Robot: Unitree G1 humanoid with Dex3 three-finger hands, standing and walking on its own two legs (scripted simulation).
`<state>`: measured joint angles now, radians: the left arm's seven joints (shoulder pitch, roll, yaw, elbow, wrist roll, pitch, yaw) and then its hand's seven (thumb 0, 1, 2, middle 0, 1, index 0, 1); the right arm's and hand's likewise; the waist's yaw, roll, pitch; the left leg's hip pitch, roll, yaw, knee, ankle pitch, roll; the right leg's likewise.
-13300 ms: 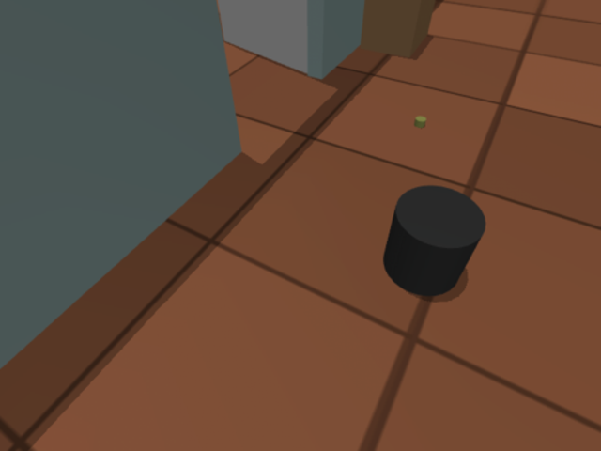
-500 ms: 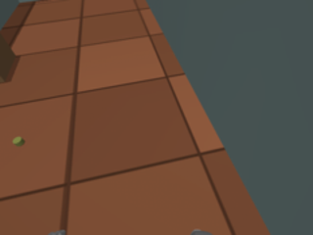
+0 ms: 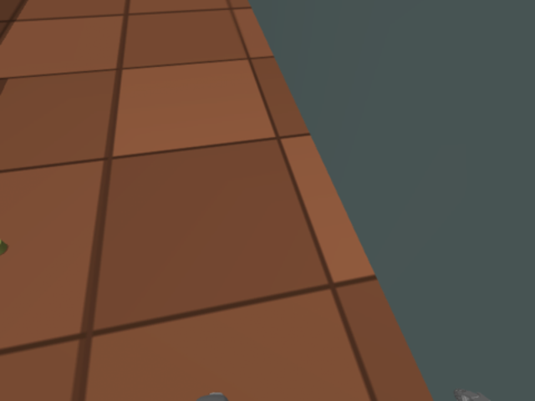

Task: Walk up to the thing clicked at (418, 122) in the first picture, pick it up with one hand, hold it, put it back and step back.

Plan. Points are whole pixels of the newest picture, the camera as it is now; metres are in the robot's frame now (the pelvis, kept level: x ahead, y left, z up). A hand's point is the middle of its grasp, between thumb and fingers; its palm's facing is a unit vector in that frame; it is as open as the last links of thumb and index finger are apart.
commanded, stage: walk up
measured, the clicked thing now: out of the picture +0.75 +1.14 -0.73
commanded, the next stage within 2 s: stand in 0.60 s
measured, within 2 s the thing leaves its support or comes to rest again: neither
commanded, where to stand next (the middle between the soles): +0.05 +0.00 m, yaw +2 degrees
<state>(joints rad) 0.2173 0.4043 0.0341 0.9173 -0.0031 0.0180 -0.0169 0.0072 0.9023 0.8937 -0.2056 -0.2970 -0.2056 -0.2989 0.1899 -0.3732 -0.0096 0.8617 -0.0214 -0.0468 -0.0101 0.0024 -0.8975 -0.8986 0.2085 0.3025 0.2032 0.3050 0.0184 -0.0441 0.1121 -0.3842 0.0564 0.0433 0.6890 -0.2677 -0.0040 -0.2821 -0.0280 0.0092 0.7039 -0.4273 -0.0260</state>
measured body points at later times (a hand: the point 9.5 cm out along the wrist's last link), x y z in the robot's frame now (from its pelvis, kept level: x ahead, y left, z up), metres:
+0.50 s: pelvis +0.02 -0.01 +0.02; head +0.03 -0.01 +0.47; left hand +0.12 +0.29 -0.10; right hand +0.12 -0.31 -0.10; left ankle +0.06 +0.13 -0.72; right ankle +0.00 -0.14 -0.72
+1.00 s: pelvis +0.02 +0.00 +0.03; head +0.04 +0.01 +0.48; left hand +0.08 +0.31 -0.11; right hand +0.09 -0.30 -0.10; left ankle +0.06 +0.13 -0.72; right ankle +0.00 -0.14 -0.72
